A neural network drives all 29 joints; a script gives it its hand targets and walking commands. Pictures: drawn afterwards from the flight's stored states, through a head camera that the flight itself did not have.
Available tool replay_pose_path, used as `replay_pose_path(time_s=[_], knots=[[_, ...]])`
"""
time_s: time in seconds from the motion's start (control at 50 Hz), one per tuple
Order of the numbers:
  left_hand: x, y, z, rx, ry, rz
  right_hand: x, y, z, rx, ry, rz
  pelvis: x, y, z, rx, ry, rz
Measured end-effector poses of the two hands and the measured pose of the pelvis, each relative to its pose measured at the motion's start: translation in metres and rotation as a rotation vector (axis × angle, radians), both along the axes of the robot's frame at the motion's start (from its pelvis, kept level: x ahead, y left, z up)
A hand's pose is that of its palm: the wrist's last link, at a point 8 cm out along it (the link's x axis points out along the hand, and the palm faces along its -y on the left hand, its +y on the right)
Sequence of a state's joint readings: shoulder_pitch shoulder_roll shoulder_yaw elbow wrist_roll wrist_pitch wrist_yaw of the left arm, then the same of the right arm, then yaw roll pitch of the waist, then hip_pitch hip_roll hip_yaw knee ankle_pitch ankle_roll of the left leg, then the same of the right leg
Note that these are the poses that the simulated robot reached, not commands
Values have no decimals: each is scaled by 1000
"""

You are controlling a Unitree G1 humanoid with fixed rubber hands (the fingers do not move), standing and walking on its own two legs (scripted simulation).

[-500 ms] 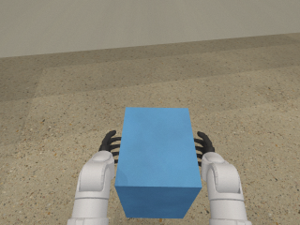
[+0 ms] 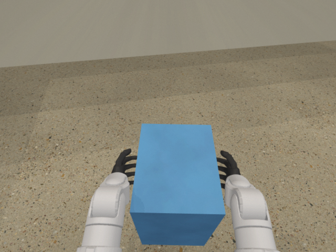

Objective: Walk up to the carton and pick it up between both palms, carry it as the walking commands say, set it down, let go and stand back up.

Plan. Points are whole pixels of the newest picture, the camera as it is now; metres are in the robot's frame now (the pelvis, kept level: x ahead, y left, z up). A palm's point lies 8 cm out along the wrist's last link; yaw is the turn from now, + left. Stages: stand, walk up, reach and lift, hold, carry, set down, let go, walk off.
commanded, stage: carry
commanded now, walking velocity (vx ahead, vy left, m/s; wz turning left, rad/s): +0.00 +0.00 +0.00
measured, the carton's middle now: (174, 188) +0.31 +0.00 -0.03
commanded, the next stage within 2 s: none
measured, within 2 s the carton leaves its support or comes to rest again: neither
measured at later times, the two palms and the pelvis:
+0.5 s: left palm (118, 180) +0.29 +0.14 +0.05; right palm (231, 182) +0.29 -0.13 +0.05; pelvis +0.00 +0.00 +0.00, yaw +0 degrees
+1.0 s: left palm (113, 181) +0.26 +0.14 +0.08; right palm (235, 184) +0.27 -0.13 +0.08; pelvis -0.01 +0.00 +0.00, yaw +0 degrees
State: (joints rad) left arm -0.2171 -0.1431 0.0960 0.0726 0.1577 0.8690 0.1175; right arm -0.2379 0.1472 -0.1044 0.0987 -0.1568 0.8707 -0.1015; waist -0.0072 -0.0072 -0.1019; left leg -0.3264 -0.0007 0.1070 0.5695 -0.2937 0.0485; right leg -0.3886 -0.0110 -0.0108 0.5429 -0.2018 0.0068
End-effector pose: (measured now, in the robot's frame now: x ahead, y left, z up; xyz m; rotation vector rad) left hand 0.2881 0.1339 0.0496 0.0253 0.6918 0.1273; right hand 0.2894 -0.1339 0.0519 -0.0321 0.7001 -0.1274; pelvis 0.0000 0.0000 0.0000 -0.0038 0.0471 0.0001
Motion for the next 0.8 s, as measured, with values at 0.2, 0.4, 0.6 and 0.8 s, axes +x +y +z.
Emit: replay_pose_path(time_s=[0.2,0.4,0.6,0.8], knots=[[-2,1,-1,2,-2,2,-1,1,-2,0,-2,4,-1,0,0,1,1,1],[-3,1,-3,4,-5,4,-1,1,-3,0,-5,6,-1,0,0,2,1,3],[-3,2,-4,6,-9,5,-2,2,-5,-1,-9,10,-2,0,0,3,1,4],[-4,3,-6,7,-12,5,-2,3,-7,-3,-12,14,-2,1,0,4,0,6]])
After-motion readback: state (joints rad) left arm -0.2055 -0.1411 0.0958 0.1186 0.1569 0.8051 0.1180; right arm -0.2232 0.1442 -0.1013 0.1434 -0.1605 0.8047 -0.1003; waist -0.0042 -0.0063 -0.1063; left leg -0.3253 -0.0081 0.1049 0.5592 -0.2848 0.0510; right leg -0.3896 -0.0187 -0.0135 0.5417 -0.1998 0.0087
